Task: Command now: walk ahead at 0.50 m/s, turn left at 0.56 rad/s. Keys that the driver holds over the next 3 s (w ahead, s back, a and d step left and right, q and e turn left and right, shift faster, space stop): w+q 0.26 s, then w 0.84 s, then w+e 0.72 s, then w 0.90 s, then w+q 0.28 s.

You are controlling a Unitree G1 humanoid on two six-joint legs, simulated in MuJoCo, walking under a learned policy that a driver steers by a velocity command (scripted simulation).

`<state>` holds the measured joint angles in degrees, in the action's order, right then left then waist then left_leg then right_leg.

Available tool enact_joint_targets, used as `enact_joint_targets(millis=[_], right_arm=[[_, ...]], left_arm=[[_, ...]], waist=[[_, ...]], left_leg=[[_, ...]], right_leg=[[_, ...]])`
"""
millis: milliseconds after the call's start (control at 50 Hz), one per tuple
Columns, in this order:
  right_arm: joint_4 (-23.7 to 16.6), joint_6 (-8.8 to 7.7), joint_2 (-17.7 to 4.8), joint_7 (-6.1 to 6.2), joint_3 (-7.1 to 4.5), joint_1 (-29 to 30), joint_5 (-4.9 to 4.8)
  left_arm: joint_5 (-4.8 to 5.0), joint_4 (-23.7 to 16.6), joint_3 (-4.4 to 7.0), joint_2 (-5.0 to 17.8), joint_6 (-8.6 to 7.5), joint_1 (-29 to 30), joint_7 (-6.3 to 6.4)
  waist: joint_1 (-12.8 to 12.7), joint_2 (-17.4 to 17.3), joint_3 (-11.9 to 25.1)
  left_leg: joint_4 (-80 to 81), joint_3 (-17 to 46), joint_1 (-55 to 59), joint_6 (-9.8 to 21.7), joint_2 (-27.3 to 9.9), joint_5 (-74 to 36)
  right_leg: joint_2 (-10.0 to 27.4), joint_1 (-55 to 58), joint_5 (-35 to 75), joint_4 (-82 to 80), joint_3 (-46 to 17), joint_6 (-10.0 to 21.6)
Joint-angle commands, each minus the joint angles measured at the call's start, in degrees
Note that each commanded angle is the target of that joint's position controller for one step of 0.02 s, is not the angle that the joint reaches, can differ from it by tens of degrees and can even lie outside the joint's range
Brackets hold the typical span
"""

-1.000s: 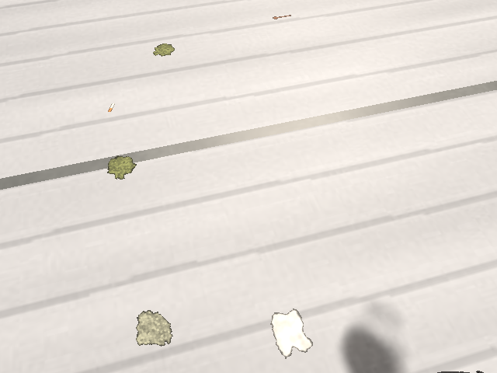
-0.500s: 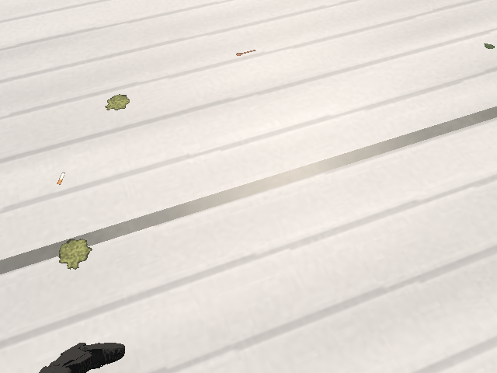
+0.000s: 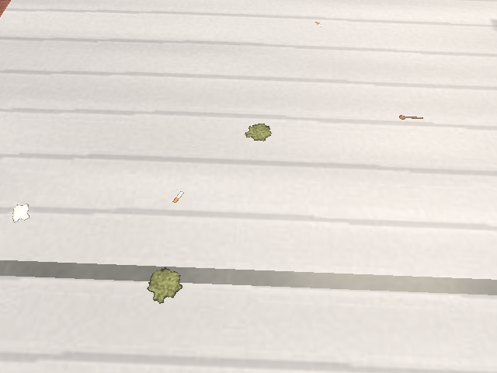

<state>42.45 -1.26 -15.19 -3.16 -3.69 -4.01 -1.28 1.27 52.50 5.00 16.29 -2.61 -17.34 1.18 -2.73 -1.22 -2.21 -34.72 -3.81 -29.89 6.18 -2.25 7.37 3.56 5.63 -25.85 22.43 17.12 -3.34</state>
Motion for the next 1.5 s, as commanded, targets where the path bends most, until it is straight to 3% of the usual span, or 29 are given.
enact_joint_targets(millis=[20, 40, 60, 80, 100, 140, 240, 300, 400, 460, 500, 520, 540, 560, 580, 620, 700, 840, 940, 980, 1020, 1040, 1060, 1080, 1100, 1140, 1240, 1380, 1500], right_arm=[[2.04, 0.55, -17.0, 2.02, -6.54, -22.04, -0.57], [-0.12, -0.34, -19.96, 1.69, -6.4, -18.33, -0.42], [-0.89, -1.17, -14.49, 1.08, -4.74, -19.07, -0.04], [-0.61, -1.98, -12.03, 1.1, -4.07, -17.47, 0.25], [-1.12, -2.46, -10.36, 1.12, -3.55, -13.73, 0.2], [-2.93, -2.58, -7.51, 1.76, -2.54, -8.58, 1.02], [-2.67, -2.73, -10.35, 3.63, -3.25, -11.51, 0.48], [-2.1, -2.32, -9.76, 4.13, -3.05, -13.12, 0.33], [0.79, -2.17, -8.97, 4.02, -2.71, -17.99, 0.25], [1.45, -1.56, -9.68, 4.3, -2.97, -18.16, 0.55], [0.61, -1.29, -8.04, 4.18, -2.17, -16.43, 0.81], [-0.48, -1.43, -5.75, 4.26, -1.13, -18.54, 1.76], [-0.31, -2.29, -1.99, 4.05, -0.12, -26.07, 0.15], [0.18, -2.72, -7.35, 3.99, -0.88, -22.54, -0.56], [-1.35, -2.95, -9.4, 3.83, -1.43, -15.75, -0.79], [-2.69, -3.34, -8.29, 3.79, -1.45, -10.6, 0.67], [-2.61, -2.68, -4.87, 3.54, -0.98, -11.89, 0.77], [-5.75, -3.32, -2.53, 2.72, 0.36, 0.69, 0.76], [-8.27, -3.95, -3.47, 1.28, 0.34, 7.09, 0.15], [-8.09, -4.17, -4.95, 0.94, -0.18, 5.14, 0.26], [-4.4, -4.17, -8.73, 1.41, -2.21, -7.3, 0.72], [-2.25, -3.96, -12.43, 2.05, -3.4, -17.86, 1.39], [-0.96, -3.58, -17.13, 2.0, -4.31, -21.14, 1.47], [-0.99, -3.34, -11.53, 1.96, -2.88, -21.87, 0.79], [-1.32, -3.4, -9.69, 2.06, -2.02, -17.57, 0.77], [-1.88, -3.62, -6.85, 1.99, -1.19, -10.79, 1.58], [0.37, -5.59, -6.57, 2.14, -1.41, -8.64, 2.08], [3.31, -5.24, -8.62, 3.56, -1.74, -11.27, 1.91], [5.97, -2.55, -10.57, 4.11, -2.53, -15.02, 0.65]], left_arm=[[-1.98, -5.21, 0.59, 6.46, -0.38, 1.97, 0.34], [-2.0, -8.29, -1.21, 1.24, -2.42, -1.0, -0.39], [0.43, -8.96, -0.24, 6.87, -4.6, 6.14, -1.21], [1.76, -10.18, -0.08, 7.52, -5.69, 9.59, -1.52], [0.72, -9.43, -0.16, 6.79, -6.06, 9.5, -1.06], [-1.25, -8.44, 0.63, 7.72, -5.01, 8.01, -0.75], [-2.16, -10.53, -0.08, 4.62, -3.06, 13.1, -0.63], [-1.68, -11.63, -0.97, 2.97, -3.42, 18.03, -1.43], [-1.01, -13.34, -1.03, 4.65, -4.49, 22.56, -2.91], [-1.0, -13.03, -0.48, 6.46, -5.09, 19.68, -3.23], [-1.75, -9.87, 1.1, 9.59, -5.5, 7.75, -2.86], [-2.33, -8.81, 1.89, 12.99, -5.5, -1.38, -2.77], [-1.81, -6.03, 2.69, 15.11, -4.75, -6.1, -3.37], [-0.07, -6.28, 1.18, 9.63, -4.63, -5.45, -3.58], [-0.15, -7.06, 0.42, 7.31, -4.27, -1.22, -3.32], [-1.55, -7.88, -0.41, 5.67, -3.73, 4.04, -3.08], [-1.25, -6.6, -0.79, 5.62, -4.18, 3.54, -2.65], [-0.29, -3.98, -0.26, 8.6, -3.04, -1.3, -1.56], [0.07, -1.46, -0.11, 9.33, -1.55, -5.49, -1.32], [0.11, -1.2, 0.26, 10.37, -0.94, -4.82, -1.0], [0.04, -1.62, 0.04, 10.14, -0.44, -3.08, -0.74], [-1.16, -3.12, -1.04, 7.82, -0.58, -2.75, -0.6], [-1.36, -4.0, -3.23, 0.72, -1.81, -10.0, -1.1], [-0.32, -3.07, -2.18, 5.65, -3.0, -7.36, -1.55], [1.02, -5.07, -1.22, 8.86, -3.74, -1.94, -1.9], [0.42, -5.7, -1.16, 7.77, -3.57, 2.56, -1.63], [0.24, -5.26, -1.19, 4.0, -0.18, 1.12, -1.17], [-0.37, -8.92, -1.7, 2.22, -0.71, 11.96, -2.67], [-0.19, -14.25, -1.78, 2.59, -0.59, 18.52, -4.74]], waist=[[11.35, -7.31, 12.97], [5.36, -15.99, 20.69], [9.68, -6.27, 20.06], [9.15, -4.41, 12.94], [6.29, 0.85, 8.32], [2.67, -0.72, 5.68], [3.16, -0.57, 2.78], [5.47, -2.95, 1.95], [7.87, -3.91, 0.45], [5.84, -5.8, 0.45], [-0.26, -4.59, 8.41], [-2.59, 2.57, 17.45], [0.06, 20.77, 22.14], [-2.01, 13.56, 17.27], [-2.41, 8.3, 9.37], [0.09, 3.51, 2.92], [2.46, 6.43, 3.01], [-1.21, 4.92, 0.44], [-2.32, 5.31, -1.53], [-0.21, 6.14, -0.18], [6.6, 5.61, 7.63], [10.65, 1.19, 15.98], [7.23, -14.09, 23.46], [9.35, -11.35, 23.91], [8.9, -8.1, 14.52], [5.73, -1.95, 5.89], [1.86, -3.04, 2.05], [5.4, -1.06, -1.17], [6.65, -1.53, -2.52]], left_leg=[[3.48, 14.65, 36.85, 7.48, -4.83, -1.58], [14.49, 48.82, 51.46, 19.33, -16.16, 13.12], [19.75, 48.97, 51.07, 16.57, -16.65, 15.05], [19.4, 40.77, 45.29, 14.28, -14.97, 11.53], [19.04, 33.95, 36.53, 12.27, -12.38, 4.99], [20.53, 26.52, 25.37, 10.74, -8.97, -4.32], [22.69, 19.58, 18.36, 9.94, -5.69, -12.08], [22.35, 16.02, 16.52, 7.04, -2.99, -6.76], [18.89, 19.5, 23.27, 5.94, -6.87, -4.04], [14.62, 21.88, 28.63, 4.82, -9.36, -12.15], [0.47, 18.18, 26.41, 2.28, -4.57, -24.78], [-16.55, 14.52, 15.16, -0.29, 0.57, -11.88], [-33.84, 11.38, -4.67, -4.17, 8.46, 23.46], [-39.59, 15.59, -11.84, -3.84, 5.47, 25.06], [-39.75, 13.75, -14.37, -3.57, 2.88, 19.77], [-33.91, 10.56, -11.4, -3.75, -1.57, 12.31], [-25.44, 8.37, -7.13, -5.15, -4.28, 9.03], [-2.11, 4.81, -5.15, -6.87, -2.75, -10.4], [4.58, 4.59, -5.56, -5.01, -1.1, -8.33], [6.29, 3.99, -1.69, -3.38, 0.01, -4.33], [8.35, 1.59, 16.77, -0.41, 2.49, -5.02], [5.41, 10.58, 34.43, 3.13, -6.03, -7.41], [9.91, 37.08, 53.96, 12.4, -19.38, 3.25], [15.47, 44.71, 53.56, 12.37, -19.84, 10.76], [16.88, 36.54, 46.19, 9.9, -17.77, 10.04], [20.24, 24.25, 31.01, 7.56, -13.75, 0.81], [27.68, 11.85, 19.94, 6.95, -11.92, -5.6], [29.35, -1.02, 23.25, 3.52, -10.07, -10.16], [21.89, -4.56, 36.57, 1.77, -14.1, -24.0]], right_leg=[[6.2, -23.05, 28.36, 39.59, -1.96, 3.37], [-6.32, -44.31, -8.72, 56.65, -13.45, 0.71], [-3.5, -50.68, -6.58, 58.78, -22.25, 2.4], [-1.2, -53.34, -1.67, 56.22, -21.55, 4.05], [1.5, -50.43, 2.82, 50.97, -21.69, 4.36], [3.99, -42.45, 7.29, 43.82, -22.16, 3.62], [2.0, -41.5, 18.06, 27.45, -20.18, -0.4], [-0.37, -37.4, 29.83, 14.13, -19.25, -0.59], [-1.19, -36.83, 31.69, 6.66, -19.79, 1.9], [-1.87, -34.83, 24.01, 4.95, -18.87, 4.7], [-1.48, -17.28, 25.5, 4.26, -18.6, 8.56], [8.31, 0.19, 25.58, 6.62, -30.83, 13.37], [18.15, 14.97, 10.18, -1.87, -56.98, 21.09], [17.55, 13.27, -2.49, -5.61, -60.18, 19.37], [15.79, 5.81, -1.38, -6.54, -51.6, 17.05], [11.78, -6.76, 11.06, -8.85, -41.45, 16.03], [9.02, -12.25, 23.39, -12.57, -32.66, 16.7], [6.06, -12.34, 29.62, -14.7, -22.54, 14.49], [9.97, -4.82, 31.81, -11.41, -23.49, 13.7], [10.95, -2.18, 39.27, -7.66, -23.38, 12.6], [7.45, -4.96, 53.27, 6.53, -19.95, 10.28], [4.55, -15.95, 41.25, 22.52, -17.88, 8.29], [-5.85, -39.15, 4.26, 43.48, -16.61, 4.54], [-4.67, -46.26, -7.29, 50.76, -23.74, 4.92], [-1.76, -50.18, -3.37, 52.11, -23.26, 5.56], [2.54, -46.87, 5.05, 46.41, -21.47, 5.16], [4.52, -42.34, 13.35, 39.32, -23.47, 3.25], [2.56, -43.11, 32.5, 19.31, -19.83, 3.3], [0.37, -45.99, 22.52, 12.4, -15.3, 6.7]])
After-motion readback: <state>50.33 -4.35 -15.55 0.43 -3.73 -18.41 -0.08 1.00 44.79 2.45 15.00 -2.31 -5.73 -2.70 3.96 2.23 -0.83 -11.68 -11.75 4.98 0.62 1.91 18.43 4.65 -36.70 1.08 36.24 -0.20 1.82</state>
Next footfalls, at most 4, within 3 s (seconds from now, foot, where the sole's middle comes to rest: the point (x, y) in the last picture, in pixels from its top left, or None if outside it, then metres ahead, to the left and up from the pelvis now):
0.50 right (290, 361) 0.49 -0.07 -0.76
1.04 left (181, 277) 0.71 0.25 -0.76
1.58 right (250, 189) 1.05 0.06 -0.76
2.06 left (203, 124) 1.35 0.25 -0.76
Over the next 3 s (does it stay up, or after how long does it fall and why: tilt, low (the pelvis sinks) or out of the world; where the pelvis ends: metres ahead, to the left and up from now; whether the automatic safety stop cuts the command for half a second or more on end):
stays up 1.66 0.05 0.02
